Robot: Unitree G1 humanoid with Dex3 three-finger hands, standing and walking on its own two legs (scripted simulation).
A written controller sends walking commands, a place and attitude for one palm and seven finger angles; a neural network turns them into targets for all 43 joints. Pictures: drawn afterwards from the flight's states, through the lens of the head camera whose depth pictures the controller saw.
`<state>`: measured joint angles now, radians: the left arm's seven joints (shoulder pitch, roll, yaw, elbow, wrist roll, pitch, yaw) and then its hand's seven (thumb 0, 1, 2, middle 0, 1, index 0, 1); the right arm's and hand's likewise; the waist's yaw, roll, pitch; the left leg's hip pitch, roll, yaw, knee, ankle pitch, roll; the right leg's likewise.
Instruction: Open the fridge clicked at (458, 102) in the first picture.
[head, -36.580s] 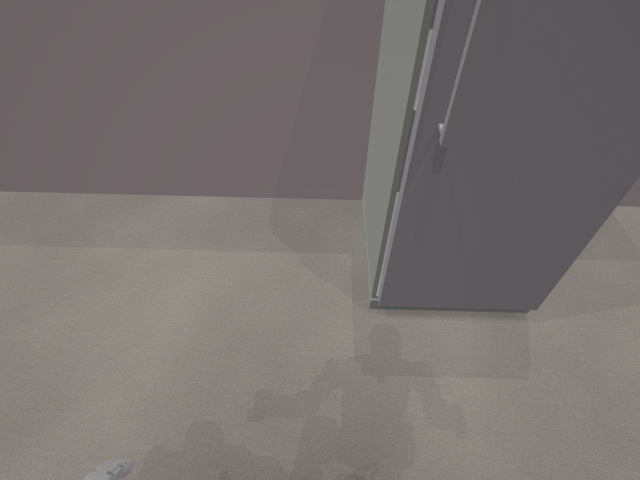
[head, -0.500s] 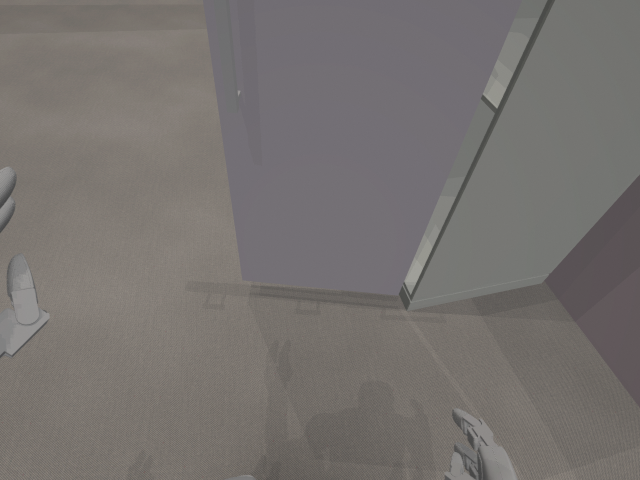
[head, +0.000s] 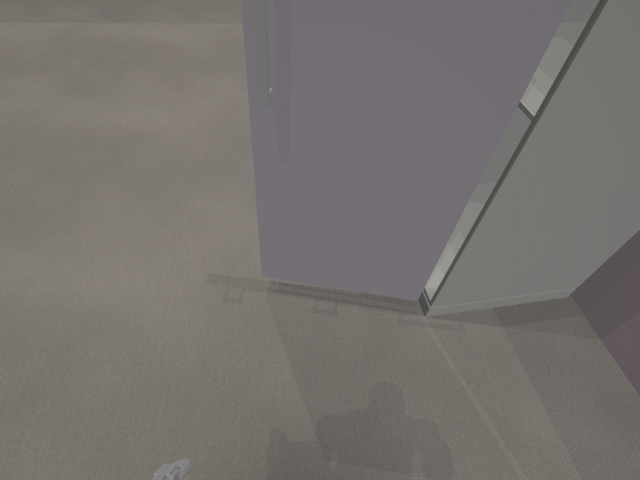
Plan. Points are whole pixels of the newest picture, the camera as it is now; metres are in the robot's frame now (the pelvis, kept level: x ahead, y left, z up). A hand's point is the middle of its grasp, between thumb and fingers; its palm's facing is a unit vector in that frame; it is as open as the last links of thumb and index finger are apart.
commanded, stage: let the arm hang, fingers relaxed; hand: left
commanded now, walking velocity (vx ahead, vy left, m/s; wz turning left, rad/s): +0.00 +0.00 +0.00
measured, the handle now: out of the picture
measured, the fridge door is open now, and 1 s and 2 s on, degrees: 71 71 71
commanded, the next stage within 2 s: look to check the result in 0.80 s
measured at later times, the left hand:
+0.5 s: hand out of the picture +0.00 +0.24 -0.15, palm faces -0.03 -0.96 -0.27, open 7.4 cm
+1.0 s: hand out of the picture +0.04 +0.24 -0.15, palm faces -0.05 -0.97 -0.25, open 7.4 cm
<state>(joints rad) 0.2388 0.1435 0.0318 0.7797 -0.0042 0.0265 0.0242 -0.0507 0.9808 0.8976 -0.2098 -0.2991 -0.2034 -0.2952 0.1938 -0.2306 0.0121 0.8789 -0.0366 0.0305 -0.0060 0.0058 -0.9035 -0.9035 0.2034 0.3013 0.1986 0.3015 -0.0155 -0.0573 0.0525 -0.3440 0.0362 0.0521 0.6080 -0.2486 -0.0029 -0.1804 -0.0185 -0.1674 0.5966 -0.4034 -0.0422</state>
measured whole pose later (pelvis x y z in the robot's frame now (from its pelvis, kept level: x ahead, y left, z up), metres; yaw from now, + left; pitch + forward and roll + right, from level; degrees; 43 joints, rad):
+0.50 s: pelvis +0.00 +0.03 +0.02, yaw -2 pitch -2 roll -1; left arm 0.26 0.23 0.01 1.15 0.02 0.00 0.02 0.00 0.91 0.90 -0.20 -0.30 -0.20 -0.29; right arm 0.24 -0.20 0.00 1.13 -0.02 0.02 -0.01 0.00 -0.91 -0.90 0.21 0.30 0.20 0.30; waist 0.00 0.03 0.04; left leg -0.23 0.01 0.11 0.41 -0.15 0.04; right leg -0.08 -0.03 -0.12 0.39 -0.27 0.00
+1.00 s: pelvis +0.01 +0.04 +0.02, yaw -3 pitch -1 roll +0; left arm 0.20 0.22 0.01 1.15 0.02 -0.01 0.01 0.00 0.90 0.90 -0.20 -0.30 -0.20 -0.29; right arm 0.17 -0.22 0.00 1.14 -0.02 0.00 -0.02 0.00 -0.90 -0.90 0.20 0.30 0.20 0.30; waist 0.00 0.01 0.05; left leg -0.21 0.00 0.12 0.36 -0.15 0.05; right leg -0.07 -0.04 -0.11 0.35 -0.26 0.01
